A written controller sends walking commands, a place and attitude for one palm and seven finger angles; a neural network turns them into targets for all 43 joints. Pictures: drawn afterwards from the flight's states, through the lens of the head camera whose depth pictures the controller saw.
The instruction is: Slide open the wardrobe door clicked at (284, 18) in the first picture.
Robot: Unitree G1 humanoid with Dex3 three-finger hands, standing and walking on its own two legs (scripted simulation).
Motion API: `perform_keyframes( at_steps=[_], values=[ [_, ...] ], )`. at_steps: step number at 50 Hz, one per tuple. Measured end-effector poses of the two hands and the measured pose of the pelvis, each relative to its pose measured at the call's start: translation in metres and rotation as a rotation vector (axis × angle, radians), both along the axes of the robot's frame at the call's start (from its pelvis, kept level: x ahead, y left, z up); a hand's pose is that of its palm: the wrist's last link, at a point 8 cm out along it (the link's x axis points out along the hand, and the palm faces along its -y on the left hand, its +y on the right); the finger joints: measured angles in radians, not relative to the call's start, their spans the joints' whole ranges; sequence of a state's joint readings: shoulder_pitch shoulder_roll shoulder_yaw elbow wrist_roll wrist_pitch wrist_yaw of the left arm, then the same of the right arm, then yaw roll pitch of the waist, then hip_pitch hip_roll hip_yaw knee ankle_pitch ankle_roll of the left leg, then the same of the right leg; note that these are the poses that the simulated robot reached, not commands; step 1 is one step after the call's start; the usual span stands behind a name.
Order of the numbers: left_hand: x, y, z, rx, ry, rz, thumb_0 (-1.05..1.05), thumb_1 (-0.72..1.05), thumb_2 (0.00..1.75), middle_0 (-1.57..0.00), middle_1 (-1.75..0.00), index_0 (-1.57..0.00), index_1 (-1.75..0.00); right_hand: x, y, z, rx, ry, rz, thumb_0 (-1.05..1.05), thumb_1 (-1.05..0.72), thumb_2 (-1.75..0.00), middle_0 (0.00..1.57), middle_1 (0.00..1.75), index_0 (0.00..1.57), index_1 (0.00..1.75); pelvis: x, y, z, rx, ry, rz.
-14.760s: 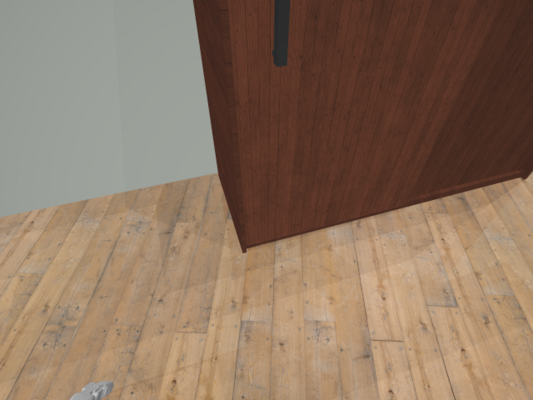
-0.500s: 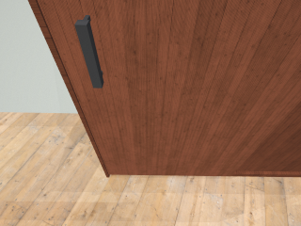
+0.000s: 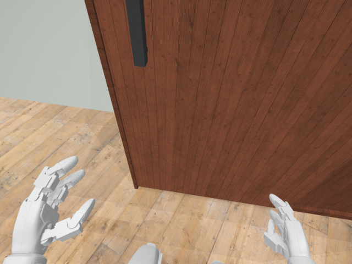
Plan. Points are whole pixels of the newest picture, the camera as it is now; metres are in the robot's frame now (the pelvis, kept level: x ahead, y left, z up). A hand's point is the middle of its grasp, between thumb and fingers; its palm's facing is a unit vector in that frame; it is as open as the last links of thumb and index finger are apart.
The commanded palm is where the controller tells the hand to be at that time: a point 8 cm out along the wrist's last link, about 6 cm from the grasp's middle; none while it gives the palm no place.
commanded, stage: raise the hand with hooked fingers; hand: left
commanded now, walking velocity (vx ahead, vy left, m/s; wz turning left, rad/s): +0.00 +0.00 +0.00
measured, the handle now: (139, 19) +0.54 +0.17 +0.27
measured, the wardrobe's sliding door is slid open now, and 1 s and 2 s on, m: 0.00 0.00 0.00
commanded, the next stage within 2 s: move the hooked fingers beside the handle in 1.54 s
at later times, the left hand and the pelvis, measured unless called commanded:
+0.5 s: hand (64, 149) +0.25 +0.24 +0.17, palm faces +0.04 -0.99 -0.10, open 12.4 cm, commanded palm +0.22 +0.29 +0.20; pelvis +0.02 +0.01 +0.05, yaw -2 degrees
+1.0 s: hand (19, 74) +0.29 +0.28 +0.29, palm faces +0.11 -0.99 -0.10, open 14.0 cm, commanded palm +0.26 +0.32 +0.29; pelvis +0.02 +0.01 +0.07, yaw -1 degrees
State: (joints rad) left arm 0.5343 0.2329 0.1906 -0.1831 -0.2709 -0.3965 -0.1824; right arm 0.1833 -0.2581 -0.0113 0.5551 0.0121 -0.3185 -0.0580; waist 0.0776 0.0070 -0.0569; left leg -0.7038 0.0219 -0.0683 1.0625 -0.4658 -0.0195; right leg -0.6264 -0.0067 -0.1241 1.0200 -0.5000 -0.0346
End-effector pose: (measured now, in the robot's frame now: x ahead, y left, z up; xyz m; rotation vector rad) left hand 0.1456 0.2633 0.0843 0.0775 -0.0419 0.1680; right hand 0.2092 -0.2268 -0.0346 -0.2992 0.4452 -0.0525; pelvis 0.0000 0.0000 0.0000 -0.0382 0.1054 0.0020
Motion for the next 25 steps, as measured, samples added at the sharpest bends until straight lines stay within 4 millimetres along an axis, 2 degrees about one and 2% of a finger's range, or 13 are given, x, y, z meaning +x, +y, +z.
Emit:
perform_keyframes(
  at_steps=[2, 4, 8, 11, 14, 17, 20, 25],
  values=[
    [0.015, -0.005, 0.021, 0.028, -0.095, -0.061, 0.02, 0.4, 0.69, -0.24, -0.63, -0.24, -0.62, -0.008, 0.01, -0.011, 0.027, 0.04, 0.003, 0.01, -0.91, -0.9, 0.2, 0.3, 0.2, 0.3, -0.002, 0.0, 0.001, -0.005, -0.007, 0.004],
    [0.034, -0.011, 0.035, 0.054, -0.113, -0.14, 0.01, 0.35, 0.67, -0.24, -0.66, -0.24, -0.65, -0.02, 0.017, -0.018, 0.061, 0.079, -0.016, 0.01, -0.91, -0.9, 0.2, 0.3, 0.2, 0.3, -0.004, 0.0, 0.005, -0.004, -0.016, 0.001],
    [0.065, -0.008, 0.042, 0.05, 0.041, -0.227, 0.01, 0.25, 0.63, -0.25, -0.72, -0.25, -0.71, -0.047, 0.021, -0.02, 0.118, 0.141, -0.106, 0.01, -0.9, -0.9, 0.2, 0.3, 0.21, 0.3, 0.001, 0.001, 0.019, 0.014, -0.03, -0.025],
    [0.072, 0.008, 0.044, 0.003, 0.146, -0.171, 0.01, 0.18, 0.6, -0.26, -0.76, -0.26, -0.75, -0.062, 0.014, -0.014, 0.126, 0.156, -0.175, 0.01, -0.9, -0.9, 0.2, 0.3, 0.21, 0.3, 0.008, 0.004, 0.029, 0.023, -0.04, -0.043],
    [0.071, 0.024, 0.056, -0.011, 0.122, -0.084, 0.01, 0.12, 0.57, -0.26, -0.81, -0.26, -0.8, -0.071, 0.002, -0.007, 0.094, 0.158, -0.204, 0.01, -0.9, -0.9, 0.2, 0.3, 0.21, 0.3, 0.014, 0.006, 0.035, 0.023, -0.051, -0.048],
    [0.07, 0.03, 0.072, 0.005, 0.024, -0.045, 0.01, 0.05, 0.54, -0.27, -0.85, -0.27, -0.84, -0.072, -0.011, 0.0, 0.043, 0.163, -0.197, 0.01, -0.9, -0.9, 0.2, 0.3, 0.2, 0.3, 0.018, 0.008, 0.038, 0.021, -0.062, -0.043],
    [0.072, 0.027, 0.083, 0.017, -0.037, -0.068, 0.0, -0.02, 0.51, -0.27, -0.9, -0.27, -0.89, -0.067, -0.02, 0.007, 0.002, 0.155, -0.189, 0.01, -0.9, -0.9, 0.2, 0.3, 0.2, 0.3, 0.019, 0.011, 0.041, 0.018, -0.077, -0.036],
    [0.085, 0.026, 0.091, 0.028, -0.003, -0.132, 0.0, -0.14, 0.46, -0.28, -0.97, -0.28, -0.96, -0.047, -0.023, 0.023, -0.017, 0.099, -0.195, 0.01, -0.91, -0.9, 0.2, 0.3, 0.2, 0.3, 0.021, 0.013, 0.047, 0.019, -0.104, -0.034]
  ],
)
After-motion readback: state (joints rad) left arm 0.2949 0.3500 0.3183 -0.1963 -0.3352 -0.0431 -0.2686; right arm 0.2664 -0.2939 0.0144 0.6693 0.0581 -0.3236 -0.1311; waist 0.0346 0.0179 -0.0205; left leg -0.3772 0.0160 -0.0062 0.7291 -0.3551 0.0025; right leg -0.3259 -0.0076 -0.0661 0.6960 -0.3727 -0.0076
